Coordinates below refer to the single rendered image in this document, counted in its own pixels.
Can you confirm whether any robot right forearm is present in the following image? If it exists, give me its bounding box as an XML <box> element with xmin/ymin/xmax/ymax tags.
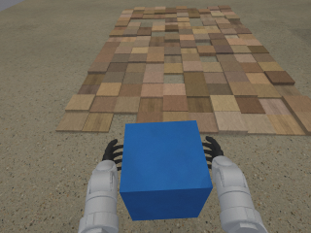
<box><xmin>211</xmin><ymin>155</ymin><xmax>268</xmax><ymax>233</ymax></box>

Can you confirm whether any robot left forearm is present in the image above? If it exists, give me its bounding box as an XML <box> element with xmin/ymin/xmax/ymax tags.
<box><xmin>78</xmin><ymin>159</ymin><xmax>119</xmax><ymax>233</ymax></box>

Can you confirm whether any left robot hand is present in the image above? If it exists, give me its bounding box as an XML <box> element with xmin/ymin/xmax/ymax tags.
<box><xmin>102</xmin><ymin>139</ymin><xmax>123</xmax><ymax>171</ymax></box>

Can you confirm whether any right robot hand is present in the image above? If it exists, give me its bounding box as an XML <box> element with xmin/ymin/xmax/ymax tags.
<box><xmin>202</xmin><ymin>136</ymin><xmax>224</xmax><ymax>169</ymax></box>

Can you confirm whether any carton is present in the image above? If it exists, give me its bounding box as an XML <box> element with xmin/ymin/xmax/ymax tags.
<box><xmin>120</xmin><ymin>120</ymin><xmax>213</xmax><ymax>221</ymax></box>

